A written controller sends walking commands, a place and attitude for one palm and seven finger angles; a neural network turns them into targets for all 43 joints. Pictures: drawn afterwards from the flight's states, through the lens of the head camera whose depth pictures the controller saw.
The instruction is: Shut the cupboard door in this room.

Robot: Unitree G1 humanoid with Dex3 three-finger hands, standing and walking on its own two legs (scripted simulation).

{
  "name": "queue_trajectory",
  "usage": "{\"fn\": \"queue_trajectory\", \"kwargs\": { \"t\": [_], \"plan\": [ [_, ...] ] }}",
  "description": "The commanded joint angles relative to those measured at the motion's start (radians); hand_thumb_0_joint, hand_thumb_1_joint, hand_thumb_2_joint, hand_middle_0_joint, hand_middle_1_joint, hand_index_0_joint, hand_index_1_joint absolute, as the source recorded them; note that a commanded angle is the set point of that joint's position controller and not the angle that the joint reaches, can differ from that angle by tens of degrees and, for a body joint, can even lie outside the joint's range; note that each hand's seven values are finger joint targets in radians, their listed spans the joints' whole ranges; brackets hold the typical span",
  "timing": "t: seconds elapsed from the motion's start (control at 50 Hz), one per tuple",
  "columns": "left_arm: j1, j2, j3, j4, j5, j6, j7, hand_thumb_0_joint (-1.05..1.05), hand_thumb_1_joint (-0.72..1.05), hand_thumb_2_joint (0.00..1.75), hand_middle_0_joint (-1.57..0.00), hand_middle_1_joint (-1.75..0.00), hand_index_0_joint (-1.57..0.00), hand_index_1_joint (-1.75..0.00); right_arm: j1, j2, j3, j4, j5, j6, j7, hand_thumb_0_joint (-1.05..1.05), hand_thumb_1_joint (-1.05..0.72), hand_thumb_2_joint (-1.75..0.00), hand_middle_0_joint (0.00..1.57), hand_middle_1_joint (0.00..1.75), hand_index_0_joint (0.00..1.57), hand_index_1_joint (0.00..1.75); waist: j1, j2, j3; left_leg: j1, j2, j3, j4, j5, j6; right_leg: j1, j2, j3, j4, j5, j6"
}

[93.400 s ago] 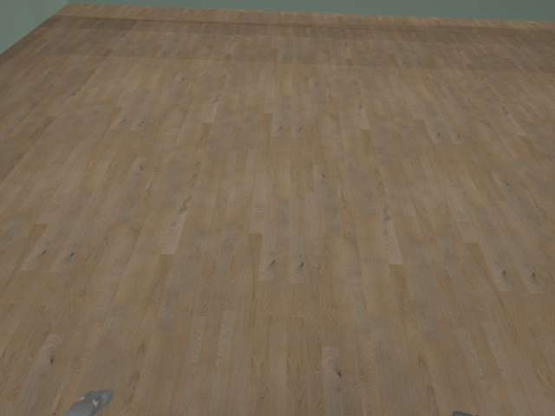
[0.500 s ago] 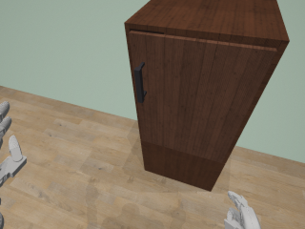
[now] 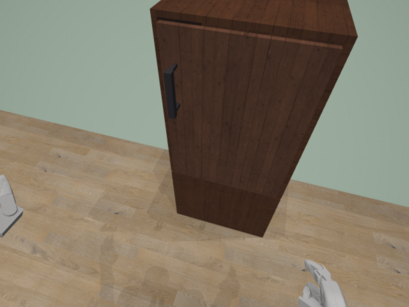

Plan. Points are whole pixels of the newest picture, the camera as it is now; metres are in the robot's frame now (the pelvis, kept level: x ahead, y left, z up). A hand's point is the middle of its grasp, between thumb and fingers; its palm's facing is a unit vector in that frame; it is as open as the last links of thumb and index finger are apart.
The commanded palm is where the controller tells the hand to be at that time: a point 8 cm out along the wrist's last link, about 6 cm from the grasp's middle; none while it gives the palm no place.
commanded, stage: step back with the hand held close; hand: left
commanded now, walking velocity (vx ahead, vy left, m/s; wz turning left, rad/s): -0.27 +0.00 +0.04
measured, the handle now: (173, 91) +0.64 +0.13 +0.07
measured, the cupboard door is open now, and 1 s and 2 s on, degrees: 0 0 0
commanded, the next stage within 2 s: stop stepping back and stand still in 0.54 s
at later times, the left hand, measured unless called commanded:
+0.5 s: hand out of the picture +0.07 +0.28 +0.16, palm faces +0.52 -0.76 -0.39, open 7.4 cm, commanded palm +0.00 +0.31 +0.19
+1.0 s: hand out of the picture -0.11 +0.31 +0.18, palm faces +0.60 -0.76 -0.26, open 7.5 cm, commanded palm -0.16 +0.33 +0.19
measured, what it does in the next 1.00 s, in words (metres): walks backwards: right foot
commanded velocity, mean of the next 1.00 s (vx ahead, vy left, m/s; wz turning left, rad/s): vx -0.12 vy -0.02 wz -0.01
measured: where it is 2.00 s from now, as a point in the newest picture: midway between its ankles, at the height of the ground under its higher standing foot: outside the picture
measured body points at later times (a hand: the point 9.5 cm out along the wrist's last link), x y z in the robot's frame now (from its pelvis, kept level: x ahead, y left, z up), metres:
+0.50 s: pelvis -0.11 -0.01 +0.00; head -0.12 +0.01 +0.45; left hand +0.04 +0.32 +0.18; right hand +0.06 -0.26 -0.07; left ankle +0.02 +0.06 -0.72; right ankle -0.05 -0.12 -0.72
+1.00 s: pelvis -0.27 +0.02 -0.03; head -0.32 +0.06 +0.42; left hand -0.15 +0.35 +0.19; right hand -0.07 -0.19 -0.08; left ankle -0.04 +0.07 -0.72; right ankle -0.36 -0.12 -0.73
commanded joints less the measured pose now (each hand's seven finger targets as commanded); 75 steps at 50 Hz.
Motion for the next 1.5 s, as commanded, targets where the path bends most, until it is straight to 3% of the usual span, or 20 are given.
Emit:
{"fn": "queue_trajectory", "kwargs": {
  "t": [0.0, 0.08, 0.28, 0.4, 0.5, 0.58, 0.7, 0.78, 0.84, 0.9, 0.96, 1.02, 1.04, 1.06, 1.1, 1.16, 1.22, 1.26, 1.34, 1.48],
  "plan": [
    [-0.017, 0.19, 0.092, -0.208, -0.005, -0.067, 0.011, 0.0, 0.9, 0.9, -0.2, -0.3, -0.2, -0.3, -0.101, -0.162, -0.063, -0.14, 0.007, -0.054, -0.002, 0.0, -0.9, -0.9, 0.2, 0.3, 0.2, 0.3, -0.012, 0.062, -0.156, 0.009, 0.223, -0.196, -0.114, 0.39, -0.06, 0.156, -0.085, 0.041, -0.035, 0.426, -0.025],
    [0.107, 0.275, 0.175, -0.337, -0.029, -0.063, 0.023, 0.0, 0.9, 0.9, -0.2, -0.3, -0.2, -0.3, -0.113, -0.151, -0.062, -0.163, 0.017, -0.057, 0.001, 0.0, -0.9, -0.9, 0.2, 0.3, 0.2, 0.3, -0.002, 0.079, -0.361, 0.127, 0.2, -0.161, -0.044, 0.388, -0.053, 0.178, -0.088, 0.046, -0.038, 0.431, -0.014],
    [-0.006, 0.239, 0.111, -0.11, -0.018, -0.068, 0.058, 0.0, 0.9, 0.9, -0.2, -0.3, -0.2, -0.3, -0.096, -0.153, -0.066, -0.122, 0.011, -0.05, -0.016, 0.0, -0.9, -0.9, 0.2, 0.3, 0.2, 0.3, -0.042, -0.021, 0.098, 0.022, 0.106, -0.132, 0.114, -0.14, -0.095, -0.302, -0.234, 0.227, -0.395, -0.181, -0.089],
    [-0.083, 0.208, 0.012, -0.103, 0.003, -0.074, 0.059, 0.0, 0.9, 0.9, -0.2, -0.3, -0.2, -0.3, -0.09, -0.157, -0.057, -0.12, 0.027, -0.055, -0.014, 0.0, -0.9, -0.9, 0.2, 0.3, 0.2, 0.3, -0.034, -0.019, 0.111, 0.025, 0.15, -0.167, -0.049, -0.204, -0.059, -0.294, -0.132, 0.073, -0.35, -0.266, -0.037],
    [-0.142, 0.294, 0.125, -0.39, 0.022, -0.117, 0.054, 0.0, 0.9, 0.9, -0.2, -0.3, -0.2, -0.3, -0.138, -0.166, -0.067, -0.155, 0.006, -0.09, -0.018, 0.0, -0.9, -0.9, 0.2, 0.3, 0.2, 0.3, 0.001, 0.27, -0.096, -0.292, 0.354, -0.43, -0.468, -0.486, 0.028, 0.201, 0.084, -0.038, 0.226, 0.006, 0.001],
    [0.0, 0.335, 0.219, -0.426, -0.015, -0.108, 0.041, 0.0, 0.9, 0.9, -0.2, -0.3, -0.2, -0.3, -0.143, -0.134, -0.09, -0.134, -0.009, -0.144, 0.009, 0.0, -0.9, -0.9, 0.2, 0.3, 0.2, 0.3, 0.029, 0.249, -0.297, -0.057, 0.348, -0.277, -0.418, -0.291, -0.026, 0.162, 0.094, -0.058, 0.382, -0.149, -0.017],
    [0.089, 0.206, 0.162, -0.203, -0.064, -0.056, 0.023, 0.0, 0.9, 0.9, -0.2, -0.3, -0.2, -0.3, -0.096, -0.113, -0.061, -0.081, 0.003, -0.151, 0.007, 0.0, -0.9, -0.9, 0.2, 0.3, 0.2, 0.3, -0.001, 0.241, -0.148, 0.064, 0.279, -0.09, -0.454, -0.311, -0.18, 0.1, 0.109, -0.178, -0.073, -0.256, -0.034],
    [-0.047, 0.276, 0.153, -0.272, -0.029, -0.049, 0.039, 0.0, 0.9, 0.9, -0.2, -0.3, -0.2, -0.3, -0.071, -0.124, -0.056, -0.031, -0.003, -0.125, 0.016, 0.0, -0.9, -0.9, 0.2, 0.3, 0.2, 0.3, -0.007, -0.152, -0.121, 0.376, 0.134, -0.028, 0.226, -0.003, -0.151, -0.353, -0.226, 0.161, -0.42, -0.131, -0.154],
    [-0.18, 0.202, 0.04, -0.367, -0.017, -0.005, 0.037, 0.0, 0.9, 0.9, -0.2, -0.3, -0.2, -0.3, -0.106, -0.117, -0.059, -0.07, 0.018, -0.136, 0.008, 0.0, -0.9, -0.9, 0.2, 0.3, 0.2, 0.3, -0.02, -0.237, -0.122, 0.241, 0.132, -0.069, 0.169, 0.124, -0.103, -0.127, -0.18, 0.104, -0.251, 0.129, -0.151],
    [-0.27, 0.237, 0.07, -0.341, -0.01, 0.02, 0.04, 0.0, 0.9, 0.9, -0.2, -0.3, -0.2, -0.3, -0.114, -0.128, -0.043, -0.067, 0.017, -0.147, -0.027, 0.0, -0.9, -0.9, 0.2, 0.3, 0.2, 0.3, -0.053, 0.17, -0.025, 0.383, 0.174, -0.116, -0.076, -0.085, -0.078, -0.27, -0.074, -0.03, -0.03, -0.036, -0.064],
    [-0.313, 0.248, 0.084, -0.305, -0.008, 0.032, 0.048, 0.0, 0.9, 0.9, -0.2, -0.3, -0.2, -0.3, -0.13, -0.132, -0.025, -0.087, 0.004, -0.15, -0.03, 0.0, -0.9, -0.9, 0.2, 0.3, 0.2, 0.3, -0.006, 0.437, 0.021, 0.026, 0.286, -0.269, -0.54, -0.63, -0.248, 0.008, 0.138, -0.179, 0.275, -0.291, -0.063],
    [-0.188, 0.263, 0.151, -0.239, -0.029, 0.05, 0.029, 0.0, 0.9, 0.9, -0.2, -0.3, -0.2, -0.3, -0.153, -0.099, -0.065, -0.116, 0.007, -0.141, -0.004, 0.0, -0.9, -0.9, 0.2, 0.3, 0.2, 0.3, 0.094, 0.278, -0.001, -0.296, 0.063, 0.148, -0.181, -0.402, -0.489, 0.306, 0.106, -0.259, 0.028, -0.38, -0.161],
    [-0.102, 0.282, 0.155, -0.262, -0.017, 0.021, 0.03, 0.0, 0.9, 0.9, -0.2, -0.3, -0.2, -0.3, -0.127, -0.09, -0.071, -0.106, 0.053, -0.135, 0.015, 0.0, -0.9, -0.9, 0.2, 0.3, 0.2, 0.3, 0.092, -0.324, 0.078, -0.101, 0.011, 0.109, 0.789, -0.219, -0.335, -0.225, -0.247, 0.245, -0.33, -0.477, -0.3],
    [-0.149, 0.273, 0.13, -0.353, -0.009, -0.005, 0.02, 0.0, 0.9, 0.9, -0.2, -0.3, -0.2, -0.3, -0.142, -0.127, -0.094, -0.095, 0.058, -0.127, 0.014, 0.0, -0.9, -0.9, 0.2, 0.3, 0.2, 0.3, 0.025, -0.486, 0.195, -0.201, 0.074, -0.245, 1.265, -0.258, -0.192, -0.597, -0.497, 0.618, -0.479, -0.47, -0.378],
    [-0.1, 0.353, 0.249, -0.383, -0.037, -0.006, -0.022, 0.0, 0.9, 0.9, -0.2, -0.3, -0.2, -0.3, -0.086, -0.07, -0.088, -0.08, 0.027, -0.12, 0.033, 0.0, -0.9, -0.9, 0.2, 0.3, 0.2, 0.3, -0.034, -0.279, 0.125, -0.237, 0.182, -0.276, 1.195, -0.212, -0.047, -0.525, -0.403, 0.441, -0.413, -0.462, -0.31],
    [-0.096, 0.239, 0.138, -0.355, -0.002, -0.061, 0.021, 0.0, 0.9, 0.9, -0.2, -0.3, -0.2, -0.3, -0.109, -0.067, -0.029, -0.085, 0.004, -0.109, 0.013, 0.0, -0.9, -0.9, 0.2, 0.3, 0.2, 0.3, -0.012, 0.146, 0.052, -0.178, 0.211, -0.03, 0.346, -0.244, -0.093, -0.152, -0.245, 0.204, -0.211, -0.281, -0.228],
    [-0.276, 0.191, 0.035, -0.202, 0.013, -0.042, 0.062, 0.0, 0.9, 0.9, -0.2, -0.3, -0.2, -0.3, -0.009, -0.108, -0.043, -0.023, -0.013, -0.172, -0.035, 0.0, -0.9, -0.9, 0.2, 0.3, 0.2, 0.3, -0.049, 0.112, -0.001, 0.193, 0.106, 0.098, -0.111, -0.205, -0.095, -0.155, -0.117, -0.002, 0.062, -0.265, -0.107],
    [-0.432, 0.195, 0.023, -0.258, 0.03, -0.059, 0.073, 0.0, 0.9, 0.9, -0.2, -0.3, -0.2, -0.3, -0.014, -0.174, -0.065, -0.066, -0.006, -0.173, -0.043, 0.0, -0.9, -0.9, 0.2, 0.3, 0.2, 0.3, -0.066, 0.458, 0.057, 0.31, 0.497, -0.613, -0.361, -0.532, 0.069, -0.549, 0.0, -0.107, 0.543, -0.244, 0.0],
    [-0.208, 0.201, 0.069, -0.233, 0.035, -0.052, 0.03, 0.0, 0.9, 0.9, -0.2, -0.3, -0.2, -0.3, -0.059, -0.13, -0.08, -0.059, -0.006, -0.144, 0.002, 0.0, -0.9, -0.9, 0.2, 0.3, 0.2, 0.3, -0.043, 0.101, 0.059, 0.135, 0.468, -0.51, -0.38, -0.448, 0.065, -0.447, -0.082, 0.0, 0.62, 0.018, -0.015],
    [0.048, 0.259, 0.149, -0.335, 0.026, -0.034, 0.036, 0.0, 0.9, 0.9, -0.2, -0.3, -0.2, -0.3, -0.124, -0.096, -0.057, -0.088, -0.018, -0.09, 0.014, 0.0, -0.9, -0.9, 0.2, 0.3, 0.2, 0.3, -0.009, 0.301, 0.057, -0.088, 0.377, -0.145, -0.479, -0.51, -0.024, -0.099, -0.009, -0.165, 0.312, 0.102, -0.015]
  ]
}}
